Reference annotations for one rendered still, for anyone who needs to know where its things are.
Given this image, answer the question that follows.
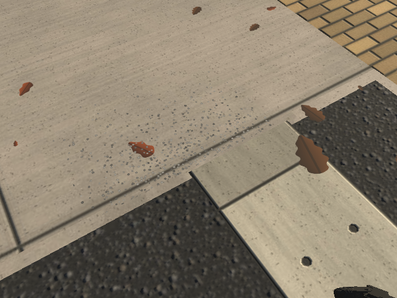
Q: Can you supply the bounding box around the robot right hand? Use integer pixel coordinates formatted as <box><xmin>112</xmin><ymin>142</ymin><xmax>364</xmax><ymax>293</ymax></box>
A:
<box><xmin>334</xmin><ymin>285</ymin><xmax>395</xmax><ymax>298</ymax></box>

